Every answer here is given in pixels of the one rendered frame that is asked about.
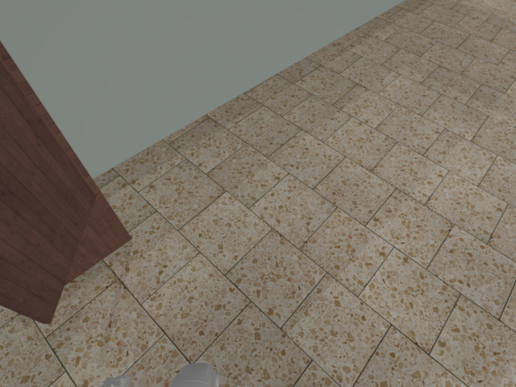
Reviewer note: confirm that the left robot thigh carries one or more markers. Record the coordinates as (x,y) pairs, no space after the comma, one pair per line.
(196,375)

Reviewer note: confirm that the cupboard door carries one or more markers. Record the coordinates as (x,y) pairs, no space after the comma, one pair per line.
(45,205)

